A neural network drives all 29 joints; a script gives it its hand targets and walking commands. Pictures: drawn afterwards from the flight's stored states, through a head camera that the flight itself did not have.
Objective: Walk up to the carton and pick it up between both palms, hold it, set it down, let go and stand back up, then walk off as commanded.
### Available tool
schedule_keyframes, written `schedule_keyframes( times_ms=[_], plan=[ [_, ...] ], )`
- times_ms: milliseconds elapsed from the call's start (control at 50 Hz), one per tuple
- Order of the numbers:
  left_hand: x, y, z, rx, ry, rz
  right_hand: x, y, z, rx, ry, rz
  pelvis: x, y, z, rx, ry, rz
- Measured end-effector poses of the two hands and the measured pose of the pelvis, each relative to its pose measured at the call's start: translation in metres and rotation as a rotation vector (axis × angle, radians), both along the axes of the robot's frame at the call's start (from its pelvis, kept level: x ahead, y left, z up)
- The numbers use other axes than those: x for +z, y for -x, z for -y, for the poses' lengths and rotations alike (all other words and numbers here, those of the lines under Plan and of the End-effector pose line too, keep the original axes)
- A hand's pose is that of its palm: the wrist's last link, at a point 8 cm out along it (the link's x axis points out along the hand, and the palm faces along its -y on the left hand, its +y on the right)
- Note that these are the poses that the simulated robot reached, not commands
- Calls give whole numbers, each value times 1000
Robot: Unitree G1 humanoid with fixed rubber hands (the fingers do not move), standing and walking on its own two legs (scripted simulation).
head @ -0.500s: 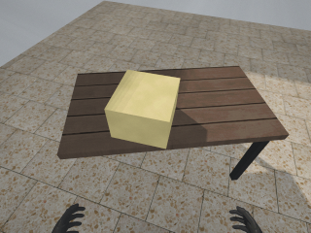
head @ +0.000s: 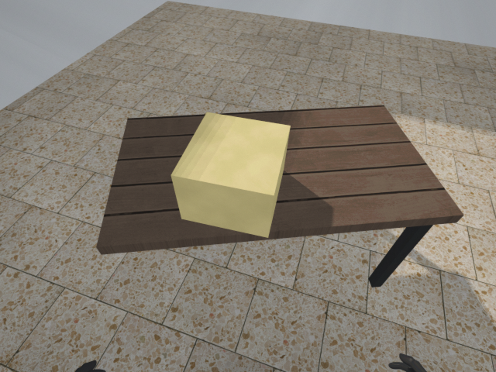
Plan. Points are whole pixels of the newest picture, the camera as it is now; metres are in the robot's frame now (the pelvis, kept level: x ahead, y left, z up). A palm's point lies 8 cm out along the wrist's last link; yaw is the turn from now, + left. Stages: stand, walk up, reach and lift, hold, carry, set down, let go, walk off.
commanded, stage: stand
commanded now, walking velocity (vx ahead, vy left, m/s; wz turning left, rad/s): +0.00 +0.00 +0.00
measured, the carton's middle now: (236, 172) +0.64 +0.04 -0.12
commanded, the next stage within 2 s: none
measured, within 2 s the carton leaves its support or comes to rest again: neither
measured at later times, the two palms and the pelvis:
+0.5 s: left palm out of the picture +0.10 +0.29 -0.09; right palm out of the picture +0.09 -0.30 -0.10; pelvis +0.00 -0.01 +0.02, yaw +0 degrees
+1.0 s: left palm out of the picture +0.07 +0.29 -0.09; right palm out of the picture +0.08 -0.31 -0.10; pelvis +0.00 -0.01 +0.02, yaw +0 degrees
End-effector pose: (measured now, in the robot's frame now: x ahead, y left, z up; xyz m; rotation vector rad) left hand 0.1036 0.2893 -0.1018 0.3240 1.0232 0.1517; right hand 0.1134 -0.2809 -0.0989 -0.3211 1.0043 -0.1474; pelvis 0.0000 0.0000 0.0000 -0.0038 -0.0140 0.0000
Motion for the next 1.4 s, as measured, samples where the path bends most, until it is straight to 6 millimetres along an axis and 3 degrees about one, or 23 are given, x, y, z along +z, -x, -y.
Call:
schedule_keyframes(
  times_ms=[200,440,660,1040,1400],
  plan=[
    [5,-2,4,1,-7,-31,-2,-2,5,-15,-5,-49,7,-4,3,5,-2,3],
    [8,-1,2,27,-17,-57,3,12,18,-45,13,-104,14,-3,7,9,-4,18],
    [9,14,2,54,-19,-107,1,28,21,-54,10,-158,19,0,10,8,-6,21],
    [9,38,2,81,-31,-170,0,30,26,-60,1,-171,21,1,16,8,-5,27],
    [11,20,3,72,-34,-161,-1,36,36,-80,19,-215,21,-8,18,5,-7,19]
  ],
)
